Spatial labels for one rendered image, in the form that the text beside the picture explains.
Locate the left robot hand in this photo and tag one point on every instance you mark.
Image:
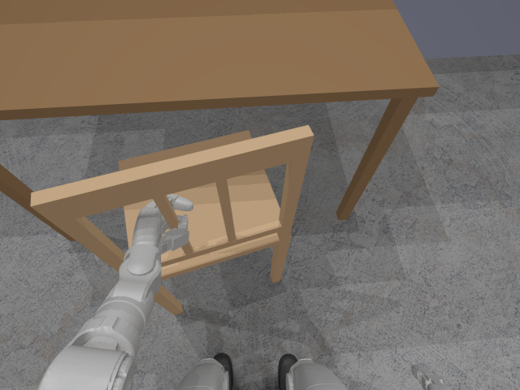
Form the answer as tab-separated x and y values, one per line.
150	225

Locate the right robot thigh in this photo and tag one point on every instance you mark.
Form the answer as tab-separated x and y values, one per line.
312	376

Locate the left robot foot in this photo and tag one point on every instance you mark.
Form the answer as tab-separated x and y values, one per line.
226	362

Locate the robot left upper arm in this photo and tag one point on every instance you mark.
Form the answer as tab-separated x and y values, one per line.
86	368

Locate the left robot forearm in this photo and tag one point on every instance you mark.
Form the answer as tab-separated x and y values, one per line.
122	316

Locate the table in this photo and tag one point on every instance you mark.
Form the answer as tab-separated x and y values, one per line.
61	58

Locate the right robot hand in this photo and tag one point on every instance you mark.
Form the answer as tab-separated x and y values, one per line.
429	380

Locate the chair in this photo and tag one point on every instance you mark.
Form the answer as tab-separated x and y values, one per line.
234	213

